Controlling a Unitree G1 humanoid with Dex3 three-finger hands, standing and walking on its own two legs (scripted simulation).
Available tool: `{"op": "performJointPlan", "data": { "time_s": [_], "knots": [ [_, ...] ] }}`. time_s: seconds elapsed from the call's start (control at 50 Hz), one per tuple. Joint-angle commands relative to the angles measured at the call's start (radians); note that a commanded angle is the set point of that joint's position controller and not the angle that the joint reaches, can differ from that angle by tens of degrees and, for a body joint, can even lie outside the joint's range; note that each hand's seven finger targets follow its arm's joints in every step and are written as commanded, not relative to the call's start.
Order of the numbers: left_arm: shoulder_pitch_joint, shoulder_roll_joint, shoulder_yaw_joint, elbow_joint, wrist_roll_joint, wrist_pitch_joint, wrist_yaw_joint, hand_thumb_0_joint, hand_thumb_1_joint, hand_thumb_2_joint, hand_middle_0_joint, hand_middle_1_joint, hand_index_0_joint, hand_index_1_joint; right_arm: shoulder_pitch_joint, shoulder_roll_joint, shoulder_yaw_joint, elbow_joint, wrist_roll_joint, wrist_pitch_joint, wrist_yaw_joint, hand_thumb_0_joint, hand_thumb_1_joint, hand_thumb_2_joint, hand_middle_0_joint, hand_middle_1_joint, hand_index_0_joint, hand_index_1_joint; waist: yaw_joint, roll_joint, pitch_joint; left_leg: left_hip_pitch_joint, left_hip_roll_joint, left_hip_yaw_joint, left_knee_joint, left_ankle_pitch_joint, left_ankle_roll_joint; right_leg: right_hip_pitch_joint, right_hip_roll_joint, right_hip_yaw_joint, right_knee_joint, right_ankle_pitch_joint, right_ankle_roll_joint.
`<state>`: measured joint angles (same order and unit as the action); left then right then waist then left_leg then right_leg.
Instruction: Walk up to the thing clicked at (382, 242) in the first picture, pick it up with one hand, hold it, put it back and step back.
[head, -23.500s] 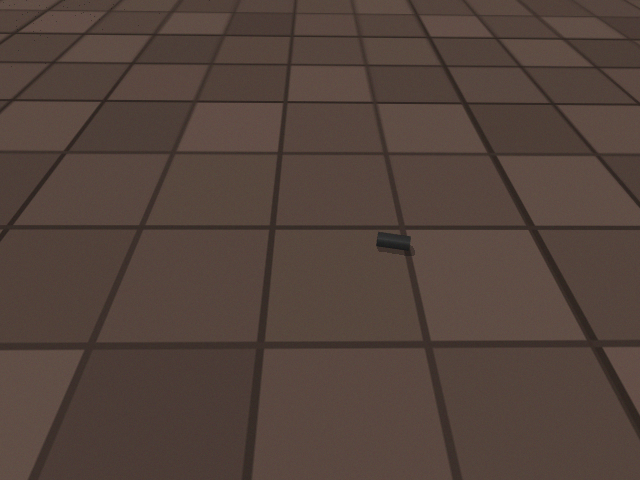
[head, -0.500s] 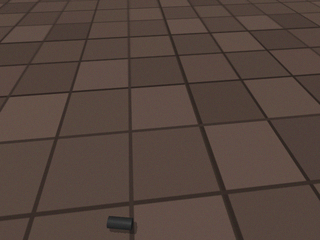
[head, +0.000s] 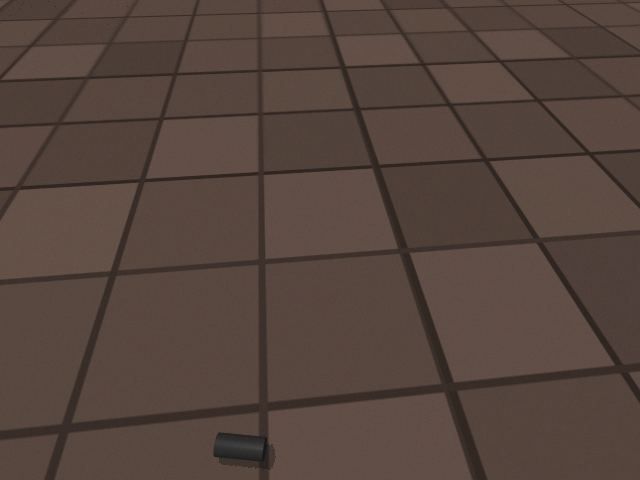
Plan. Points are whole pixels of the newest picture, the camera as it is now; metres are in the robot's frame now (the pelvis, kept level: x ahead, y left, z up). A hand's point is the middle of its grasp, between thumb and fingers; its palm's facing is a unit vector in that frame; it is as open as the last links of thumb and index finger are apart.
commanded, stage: walk up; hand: left
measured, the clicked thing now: (240, 446) +0.39 +0.23 -0.75
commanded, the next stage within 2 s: none
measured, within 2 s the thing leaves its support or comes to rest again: neither
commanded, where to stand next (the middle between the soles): -0.02 +0.02 m, yaw -4 degrees
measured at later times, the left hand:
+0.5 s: hand out of the picture +0.04 +0.29 -0.18, palm faces -0.08 -0.92 -0.37, open 7.4 cm
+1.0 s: hand out of the picture -0.07 +0.29 -0.17, palm faces -0.01 -0.92 -0.39, open 7.4 cm
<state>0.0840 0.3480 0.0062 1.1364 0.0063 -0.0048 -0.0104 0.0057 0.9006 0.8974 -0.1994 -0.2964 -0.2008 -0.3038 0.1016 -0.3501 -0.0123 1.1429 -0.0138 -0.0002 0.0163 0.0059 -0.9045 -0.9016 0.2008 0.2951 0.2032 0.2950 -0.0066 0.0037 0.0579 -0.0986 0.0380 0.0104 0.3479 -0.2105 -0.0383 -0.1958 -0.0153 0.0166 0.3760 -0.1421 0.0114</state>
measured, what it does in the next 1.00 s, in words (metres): walks backwards: right foot, then left foot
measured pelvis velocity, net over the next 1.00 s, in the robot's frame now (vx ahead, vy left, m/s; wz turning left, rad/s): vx -0.22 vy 0.03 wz -0.01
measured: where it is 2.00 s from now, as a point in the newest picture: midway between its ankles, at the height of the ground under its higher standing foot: outside the picture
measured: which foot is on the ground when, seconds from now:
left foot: down 0.00-0.68, up 0.70-0.94, down 0.96-1.00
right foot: down 0.00-0.28, up 0.30-0.62, down 0.64-0.98, up 1.00-1.00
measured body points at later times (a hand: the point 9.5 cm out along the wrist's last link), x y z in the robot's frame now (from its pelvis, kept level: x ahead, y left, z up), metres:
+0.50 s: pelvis -0.09 +0.03 -0.02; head -0.01 +0.05 +0.42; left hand +0.05 +0.34 -0.16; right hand -0.04 -0.29 -0.13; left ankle -0.08 +0.14 -0.75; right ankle -0.11 -0.10 -0.67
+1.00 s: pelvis -0.22 +0.03 -0.03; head -0.15 +0.03 +0.41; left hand -0.07 +0.34 -0.14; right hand -0.12 -0.29 -0.14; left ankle -0.22 +0.14 -0.75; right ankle -0.15 -0.10 -0.74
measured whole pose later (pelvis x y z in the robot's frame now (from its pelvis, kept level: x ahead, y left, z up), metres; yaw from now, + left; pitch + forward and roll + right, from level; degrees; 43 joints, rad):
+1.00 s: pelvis -0.22 +0.03 -0.03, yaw -1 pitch -3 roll +2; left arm 0.08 0.39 0.06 0.76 0.02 0.07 0.02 0.00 0.90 0.90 -0.20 -0.30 -0.20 -0.30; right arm 0.14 -0.38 -0.05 0.87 -0.03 0.03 -0.02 0.00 -0.90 -0.90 0.20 0.30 0.20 0.30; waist 0.02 -0.06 0.20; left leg -0.27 -0.06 0.01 0.68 -0.36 0.02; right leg -0.44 -0.02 0.06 0.78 -0.36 0.00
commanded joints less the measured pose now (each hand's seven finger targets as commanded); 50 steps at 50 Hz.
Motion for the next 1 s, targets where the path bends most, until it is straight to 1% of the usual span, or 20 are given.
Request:
{"op": "performJointPlan", "data": {
  "time_s": [0.0, 0.08, 0.16, 0.24, 0.28, 0.3, 0.36, 0.44, 0.54, 0.6, 0.62, 0.64, 0.66, 0.72, 0.78, 0.86, 0.92, 0.94, 0.96, 0.98],
  "knots": [
    [-0.025, 0.258, 0.078, -0.095, -0.020, 0.001, 0.026, 0.000, 0.900, 0.900, -0.200, -0.300, -0.200, -0.300, -0.019, -0.260, -0.055, -0.066, 0.024, 0.004, -0.026, 0.000, -0.900, -0.900, 0.200, 0.300, 0.200, 0.300, 0.008, -0.010, -0.038, -0.069, 0.085, -0.067, 0.069, 0.330, 0.075, 0.004, -0.101, 0.072, 0.072, 0.374, -0.049],
    [-0.047, 0.284, 0.093, -0.153, -0.011, 0.017, 0.028, 0.000, 0.900, 0.900, -0.200, -0.300, -0.200, -0.300, -0.005, -0.227, -0.061, -0.111, 0.024, 0.024, -0.028, 0.000, -0.900, -0.900, 0.200, 0.300, 0.200, 0.300, 0.001, -0.089, -0.168, -0.046, 0.001, -0.013, 0.276, 0.178, 0.069, -0.017, -0.191, 0.161, 0.047, 0.393, -0.139],
    [-0.128, 0.320, 0.099, -0.233, 0.018, 0.032, 0.032, 0.000, 0.900, 0.900, -0.200, -0.300, -0.200, -0.300, 0.091, -0.209, -0.071, -0.138, 0.013, 0.053, -0.021, 0.000, -0.900, -0.900, 0.200, 0.300, 0.200, 0.300, -0.014, -0.238, -0.134, -0.094, -0.069, -0.030, 0.575, -0.351, 0.080, -0.188, -0.326, 0.276, 0.007, 0.264, -0.263],
    [-0.168, 0.258, 0.079, -0.290, 0.015, 0.049, 0.040, 0.000, 0.900, 0.900, -0.200, -0.300, -0.200, -0.300, 0.160, -0.250, -0.093, -0.151, -0.007, 0.033, -0.025, 0.000, -0.900, -0.900, 0.200, 0.300, 0.200, 0.300, -0.064, -0.059, -0.121, -0.115, 0.043, -0.111, 0.134, 0.023, 0.096, -0.180, -0.141, 0.139, 0.289, 0.113, -0.109],
    [-0.066, 0.197, 0.077, -0.295, 0.008, 0.060, 0.047, 0.000, 0.900, 0.900, -0.200, -0.300, -0.200, -0.300, 0.058, -0.344, -0.116, -0.204, -0.041, 0.017, -0.028, 0.000, -0.900, -0.900, 0.200, 0.300, 0.200, 0.300, 0.011, 0.154, -0.098, -0.064, 0.251, -0.374, 0.037, 0.479, 0.194, -0.328, 0.109, 0.102, 0.599, -0.420, -0.034],
    [-0.060, 0.210, 0.084, -0.297, 0.015, 0.063, 0.055, 0.000, 0.900, 0.900, -0.200, -0.300, -0.200, -0.300, 0.050, -0.407, -0.127, -0.228, -0.029, 0.018, -0.027, 0.000, -0.900, -0.900, 0.200, 0.300, 0.200, 0.300, -0.024, 0.215, -0.126, -0.148, 0.358, -0.462, 0.012, 0.485, 0.293, -0.294, 0.134, 0.174, 0.728, -0.508, -0.032],
    [-0.004, 0.233, 0.092, -0.278, 0.004, 0.064, 0.056, 0.000, 0.900, 0.900, -0.200, -0.300, -0.200, -0.300, -0.063, -0.317, -0.111, -0.270, -0.035, 0.007, -0.048, 0.000, -0.900, -0.900, 0.200, 0.300, 0.200, 0.300, 0.037, 0.116, -0.073, -0.083, 0.242, -0.295, 0.102, 0.507, 0.250, -0.373, 0.117, 0.215, 0.874, -0.388, -0.023],
    [0.005, 0.227, 0.107, -0.320, 0.014, 0.051, 0.044, 0.000, 0.900, 0.900, -0.200, -0.300, -0.200, -0.300, 0.052, -0.274, -0.110, -0.283, -0.014, 0.005, -0.062, 0.000, -0.900, -0.900, 0.200, 0.300, 0.200, 0.300, -0.008, 0.101, -0.124, 0.122, 0.227, -0.261, 0.197, 0.656, 0.261, -0.380, 0.094, 0.158, 0.766, -0.379, 0.018],
    [0.029, 0.195, 0.107, -0.354, 0.011, 0.038, 0.035, 0.000, 0.900, 0.900, -0.200, -0.300, -0.200, -0.300, 0.072, -0.302, -0.111, -0.304, -0.008, 0.017, -0.063, 0.000, -0.900, -0.900, 0.200, 0.300, 0.200, 0.300, -0.028, 0.180, -0.150, 0.112, 0.208, -0.215, 0.247, 0.585, 0.237, -0.207, 0.047, 0.038, 0.351, -0.325, 0.010],
    [0.121, 0.194, 0.115, -0.311, 0.022, 0.024, 0.037, 0.000, 0.900, 0.900, -0.200, -0.300, -0.200, -0.300, 0.038, -0.289, -0.098, -0.315, 0.009, 0.033, -0.053, 0.000, -0.900, -0.900, 0.200, 0.300, 0.200, 0.300, 0.018, 0.135, -0.179, -0.019, 0.166, -0.160, 0.341, 0.475, 0.175, 0.016, 0.039, -0.009, 0.019, -0.011, -0.021],
    [0.105, 0.246, 0.129, -0.322, 0.030, 0.017, 0.039, 0.000, 0.900, 0.900, -0.200, -0.300, -0.200, -0.300, 0.038, -0.255, -0.084, -0.323, 0.015, 0.031, -0.050, 0.000, -0.900, -0.900, 0.200, 0.300, 0.200, 0.300, 0.010, 0.053, -0.185, -0.167, 0.118, -0.150, 0.364, 0.311, 0.131, 0.119, -0.035, 0.109, 0.064, 0.164, -0.047],
    [0.083, 0.334, 0.150, -0.340, 0.019, 0.024, 0.034, 0.000, 0.900, 0.900, -0.200, -0.300, -0.200, -0.300, 0.003, -0.218, -0.077, -0.346, 0.028, 0.031, -0.051, 0.000, -0.900, -0.900, 0.200, 0.300, 0.200, 0.300, 0.035, -0.171, -0.146, -0.290, -0.074, -0.071, 0.544, -0.008, 0.070, 0.073, -0.208, 0.332, 0.077, 0.366, -0.194],
    [0.060, 0.367, 0.153, -0.366, 0.026, 0.022, 0.033, 0.000, 0.900, 0.900, -0.200, -0.300, -0.200, -0.300, -0.011, -0.220, -0.086, -0.345, 0.023, 0.043, -0.065, 0.000, -0.900, -0.900, 0.200, 0.300, 0.200, 0.300, 0.057, -0.271, -0.092, -0.310, -0.114, -0.084, 0.766, -0.457, 0.054, -0.064, -0.380, 0.491, 0.020, 0.470, -0.327],
    [-0.025, 0.278, 0.131, -0.407, 0.018, 0.025, 0.040, 0.000, 0.900, 0.900, -0.200, -0.300, -0.200, -0.300, 0.072, -0.251, -0.086, -0.313, 0.033, 0.042, -0.062, 0.000, -0.900, -0.900, 0.200, 0.300, 0.200, 0.300, -0.007, -0.121, -0.040, -0.349, -0.124, -0.168, 0.895, -0.366, 0.044, -0.076, -0.246, 0.273, 0.096, 0.440, -0.261],
    [0.026, 0.237, 0.124, -0.419, 0.030, 0.035, 0.044, 0.000, 0.900, 0.900, -0.200, -0.300, -0.200, -0.300, 0.093, -0.238, -0.071, -0.314, 0.026, 0.024, -0.066, 0.000, -0.900, -0.900, 0.200, 0.300, 0.200, 0.300, 0.028, -0.153, -0.068, -0.374, -0.127, -0.105, 0.748, -0.324, 0.018, 0.033, -0.174, 0.189, 0.149, 0.478, -0.224],
    [0.059, 0.246, 0.128, -0.441, 0.029, 0.047, 0.045, 0.000, 0.900, 0.900, -0.200, -0.300, -0.200, -0.300, 0.096, -0.216, -0.077, -0.342, 0.001, 0.014, -0.062, 0.000, -0.900, -0.900, 0.200, 0.300, 0.200, 0.300, 0.040, -0.228, -0.111, -0.322, -0.066, -0.041, 0.391, -0.304, 0.025, 0.128, -0.200, 0.227, 0.200, 0.450, -0.213],
    [0.021, 0.242, 0.116, -0.457, 0.014, 0.064, 0.034, 0.000, 0.900, 0.900, -0.200, -0.300, -0.200, -0.300, 0.155, -0.226, -0.096, -0.317, -0.018, 0.004, -0.055, 0.000, -0.900, -0.900, 0.200, 0.300, 0.200, 0.300, -0.006, -0.134, -0.129, -0.105, -0.050, -0.026, 0.075, 0.043, 0.054, -0.035, -0.139, 0.186, 0.302, 0.215, -0.125],
    [0.055, 0.201, 0.107, -0.461, 0.011, 0.068, 0.030, 0.000, 0.900, 0.900, -0.200, -0.300, -0.200, -0.300, 0.142, -0.293, -0.113, -0.332, -0.034, -0.001, -0.054, 0.000, -0.900, -0.900, 0.200, 0.300, 0.200, 0.300, 0.010, 0.022, -0.132, -0.024, 0.129, -0.268, 0.028, 0.140, 0.113, -0.200, -0.049, 0.157, 0.415, -0.028, -0.072],
    [0.007, 0.209, 0.112, -0.474, 0.005, 0.063, 0.040, 0.000, 0.900, 0.900, -0.200, -0.300, -0.200, -0.300, 0.078, -0.408, -0.131, -0.362, -0.027, 0.002, -0.040, 0.000, -0.900, -0.900, 0.200, 0.300, 0.200, 0.300, -0.015, 0.238, -0.126, -0.117, 0.360, -0.512, -0.010, 0.314, 0.275, -0.264, 0.106, 0.049, 0.622, -0.472, -0.028],
    [-0.036, 0.245, 0.133, -0.459, 0.024, 0.068, 0.050, 0.000, 0.900, 0.900, -0.200, -0.300, -0.200, -0.300, 0.090, -0.415, -0.139, -0.366, -0.029, -0.003, -0.041, 0.000, -0.900, -0.900, 0.200, 0.300, 0.200, 0.300, -0.049, 0.185, -0.102, -0.211, 0.410, -0.595, -0.021, 0.311, 0.346, -0.224, 0.108, 0.173, 0.801, -0.528, -0.022]
  ]
}}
